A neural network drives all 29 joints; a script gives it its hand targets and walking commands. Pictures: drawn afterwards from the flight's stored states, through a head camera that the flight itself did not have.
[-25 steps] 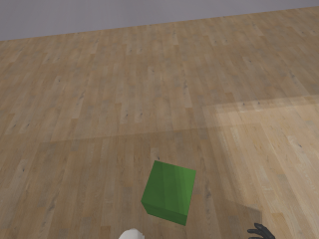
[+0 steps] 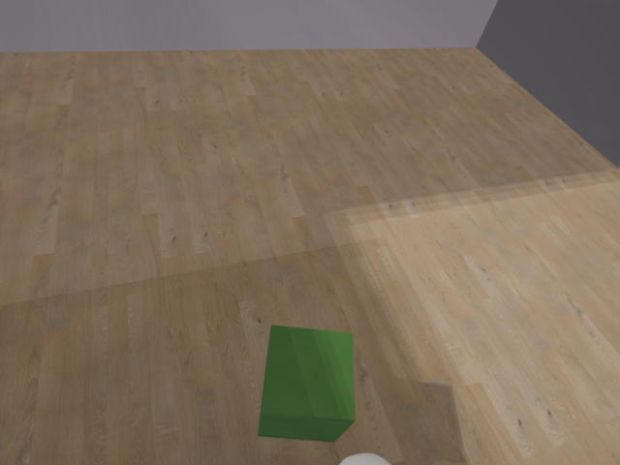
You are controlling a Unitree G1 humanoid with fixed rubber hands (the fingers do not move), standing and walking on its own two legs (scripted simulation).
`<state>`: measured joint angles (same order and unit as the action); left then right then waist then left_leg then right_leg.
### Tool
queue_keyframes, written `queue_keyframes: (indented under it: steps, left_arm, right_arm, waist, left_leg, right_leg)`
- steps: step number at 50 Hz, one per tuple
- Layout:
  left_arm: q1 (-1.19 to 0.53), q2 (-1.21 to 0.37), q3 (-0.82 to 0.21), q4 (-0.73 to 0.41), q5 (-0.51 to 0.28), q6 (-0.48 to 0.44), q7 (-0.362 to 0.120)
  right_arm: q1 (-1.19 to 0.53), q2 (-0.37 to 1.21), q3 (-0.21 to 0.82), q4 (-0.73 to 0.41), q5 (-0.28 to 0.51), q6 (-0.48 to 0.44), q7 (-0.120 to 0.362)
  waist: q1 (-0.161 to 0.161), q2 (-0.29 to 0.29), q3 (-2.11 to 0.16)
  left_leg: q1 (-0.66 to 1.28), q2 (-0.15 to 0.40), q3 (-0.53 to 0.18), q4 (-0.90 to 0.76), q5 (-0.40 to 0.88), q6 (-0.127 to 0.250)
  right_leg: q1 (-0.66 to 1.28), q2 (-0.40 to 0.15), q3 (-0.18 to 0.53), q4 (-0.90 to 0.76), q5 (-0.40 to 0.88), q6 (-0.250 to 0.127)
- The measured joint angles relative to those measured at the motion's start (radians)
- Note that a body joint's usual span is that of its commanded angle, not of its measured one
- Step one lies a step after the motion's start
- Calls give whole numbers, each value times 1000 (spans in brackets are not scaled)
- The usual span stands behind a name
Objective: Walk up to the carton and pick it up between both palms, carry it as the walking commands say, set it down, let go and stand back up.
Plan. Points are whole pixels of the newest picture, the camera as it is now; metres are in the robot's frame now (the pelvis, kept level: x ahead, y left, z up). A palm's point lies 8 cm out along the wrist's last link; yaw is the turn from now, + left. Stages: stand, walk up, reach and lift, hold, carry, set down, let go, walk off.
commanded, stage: walk up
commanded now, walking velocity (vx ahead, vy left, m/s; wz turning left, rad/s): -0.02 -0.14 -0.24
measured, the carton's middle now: (304, 385) +0.42 -0.08 -0.64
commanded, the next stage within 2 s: none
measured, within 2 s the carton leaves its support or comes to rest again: neither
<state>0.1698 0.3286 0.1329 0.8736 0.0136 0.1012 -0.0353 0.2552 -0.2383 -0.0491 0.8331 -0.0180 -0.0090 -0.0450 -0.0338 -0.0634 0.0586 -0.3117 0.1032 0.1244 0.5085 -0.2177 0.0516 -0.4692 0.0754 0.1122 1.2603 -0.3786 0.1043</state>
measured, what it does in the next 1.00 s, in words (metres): steps on the spot: right foot, then left foot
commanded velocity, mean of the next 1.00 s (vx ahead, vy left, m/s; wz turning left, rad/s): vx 0.07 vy -0.06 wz -0.09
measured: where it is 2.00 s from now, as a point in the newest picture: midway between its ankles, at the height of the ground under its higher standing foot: outside the picture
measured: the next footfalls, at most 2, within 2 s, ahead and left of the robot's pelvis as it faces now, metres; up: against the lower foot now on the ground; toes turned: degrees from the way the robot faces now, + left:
right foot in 0.44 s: -0.06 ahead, -0.20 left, +0.00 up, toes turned -6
left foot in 0.88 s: -0.02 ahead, +0.03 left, +0.00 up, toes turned +2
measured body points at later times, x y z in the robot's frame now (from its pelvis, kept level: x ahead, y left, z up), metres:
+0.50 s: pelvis -0.07 -0.07 -0.01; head -0.07 -0.10 +0.44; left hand +0.03 +0.17 -0.13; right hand -0.06 -0.36 -0.16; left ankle +0.02 +0.07 -0.72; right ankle -0.10 -0.20 -0.75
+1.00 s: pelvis -0.01 -0.04 +0.00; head +0.01 -0.01 +0.45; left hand -0.03 +0.20 -0.17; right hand +0.03 -0.29 -0.13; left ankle -0.06 +0.03 -0.74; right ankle -0.08 -0.19 -0.70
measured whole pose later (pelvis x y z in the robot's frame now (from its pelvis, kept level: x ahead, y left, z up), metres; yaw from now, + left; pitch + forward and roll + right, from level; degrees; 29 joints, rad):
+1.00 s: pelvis -0.01 -0.04 +0.00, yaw -3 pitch +0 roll -2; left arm 0.34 0.20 0.06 1.09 0.02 -0.01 0.02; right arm 0.24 -0.17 -0.05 1.00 -0.03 -0.05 -0.02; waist 0.02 -0.04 0.03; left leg -0.10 -0.01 0.08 0.41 -0.31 0.07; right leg -0.25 -0.04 -0.05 0.76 -0.46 0.02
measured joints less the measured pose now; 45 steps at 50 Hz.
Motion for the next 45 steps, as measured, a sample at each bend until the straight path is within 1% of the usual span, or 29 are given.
queue_keyframes:
  steps: [3,6,8,12,16,18,20,21,22,23,24,25,27,28,30,32,34,36,38,40,42,43,44,45]
  left_arm:
    - [-9,-2,-6,-6,3,-1,-3]
    - [0,0,-9,0,3,0,-7]
    - [11,0,-13,6,1,5,-5]
    - [10,-19,-30,6,-2,6,-5]
    - [9,-50,-52,-5,-7,-2,-20]
    - [12,-68,-65,-15,-11,-6,-23]
    - [28,-79,-70,-21,-16,-21,-20]
    - [43,-74,-72,-24,-16,-32,-15]
    - [55,-77,-69,-17,-14,-44,-6]
    - [62,-97,-74,-3,-9,-51,4]
    - [71,-114,-85,6,-5,-54,15]
    - [84,-125,-93,12,1,-61,23]
    - [110,-140,-104,25,7,-84,31]
    - [116,-143,-109,37,8,-91,35]
    - [107,-145,-118,57,-1,-104,45]
    - [97,-152,-123,66,-7,-116,48]
    - [88,-166,-128,73,-9,-125,51]
    - [85,-169,-120,82,-3,-130,52]
    - [101,-161,-108,90,4,-129,54]
    - [125,-154,-100,111,9,-133,58]
    - [151,-149,-92,138,12,-136,61]
    - [165,-146,-87,155,11,-135,61]
    - [177,-142,-84,170,8,-131,60]
    - [186,-133,-78,185,6,-128,59]
  right_arm:
    - [26,5,-5,22,4,-2,0]
    - [47,8,-11,46,2,3,0]
    - [53,7,-16,53,-1,10,-2]
    - [61,-3,-28,63,-11,17,-3]
    - [57,-22,-43,78,-18,37,8]
    - [50,-41,-51,79,-22,48,15]
    - [38,-59,-58,78,-22,55,22]
    - [35,-60,-58,76,-19,56,27]
    - [29,-59,-56,79,-19,58,32]
    - [21,-64,-54,87,-21,62,37]
    - [25,-61,-52,91,-18,70,46]
    - [34,-52,-48,96,-14,77,55]
    - [36,-38,-38,108,-2,81,69]
    - [35,-32,-33,113,1,78,75]
    - [44,-19,-25,126,1,73,80]
    - [54,-10,-18,146,0,75,75]
    - [59,-1,-14,164,-3,77,66]
    - [66,13,-9,175,-9,69,59]
    - [65,23,-4,181,-14,58,53]
    - [43,25,-5,180,-13,41,53]
    - [3,24,-7,173,-1,20,45]
    - [-17,24,-5,167,5,8,41]
    - [-33,25,-5,162,9,-5,39]
    - [-46,35,-5,162,9,-17,36]
  waist:
    - [-11,-3,-4]
    - [-21,0,-14]
    - [-22,2,-20]
    - [-29,20,-8]
    - [-44,56,-6]
    - [-47,81,-15]
    - [-42,100,-30]
    - [-32,89,-43]
    - [-20,83,-53]
    - [-19,107,-50]
    - [-25,122,-55]
    - [-20,123,-67]
    - [11,116,-82]
    - [14,114,-90]
    - [8,115,-94]
    - [7,121,-96]
    - [6,127,-90]
    - [6,111,-91]
    - [17,84,-95]
    - [32,67,-83]
    - [49,55,-60]
    - [53,51,-48]
    - [54,49,-38]
    - [59,28,-27]
  left_leg:
    - [-6,3,6,-3,10,0]
    - [-9,11,10,-6,20,-4]
    - [-5,20,21,-14,29,-6]
    - [1,36,36,-31,56,-16]
    - [-22,53,41,-36,86,-33]
    - [-38,60,43,-37,101,-45]
    - [-61,66,49,-20,106,-60]
    - [-80,60,57,13,78,-68]
    - [-108,55,54,68,-15,-77]
    - [-130,51,10,122,-98,-84]
    - [-150,31,-34,178,-148,-86]
    - [-164,6,-61,228,-167,-87]
    - [-156,-32,-97,288,-140,-86]
    - [-153,-45,-111,311,-114,-88]
    - [-133,-58,-126,336,-75,-85]
    - [-90,-54,-129,310,-57,-87]
    - [-30,-51,-135,240,-72,-87]
    - [22,-53,-112,181,-138,-87]
    - [55,-65,-88,155,-185,-92]
    - [76,-77,-79,122,-193,-85]
    - [90,-88,-72,60,-180,-71]
    - [105,-90,-64,1,-152,-62]
    - [124,-91,-58,-58,-85,-51]
    - [140,-107,-43,-75,-43,-31]
  right_leg:
    - [21,-2,22,-42,53,6]
    - [47,-7,33,-81,64,7]
    - [65,-24,19,-133,44,12]
    - [100,-53,-19,-279,-5,9]
    - [118,-80,-92,-403,-27,-13]
    - [146,-91,-132,-496,-19,-32]
    - [199,-96,-157,-618,25,-64]
    - [239,-104,-146,-706,26,-76]
    - [250,-108,-127,-752,7,-84]
    - [251,-96,-136,-749,25,-88]
    - [263,-95,-154,-761,53,-90]
    - [279,-100,-163,-788,81,-93]
    - [312,-105,-149,-856,133,-98]
    - [324,-105,-148,-886,153,-100]
    - [346,-100,-162,-925,171,-107]
    - [353,-86,-173,-939,173,-114]
    - [353,-70,-179,-937,168,-119]
    - [347,-67,-186,-923,152,-123]
    - [348,-74,-186,-921,139,-122]
    - [360,-80,-185,-935,141,-109]
    - [365,-89,-176,-936,138,-97]
    - [366,-93,-173,-927,131,-89]
    - [364,-98,-172,-906,117,-80]
    - [355,-117,-161,-865,92,-72]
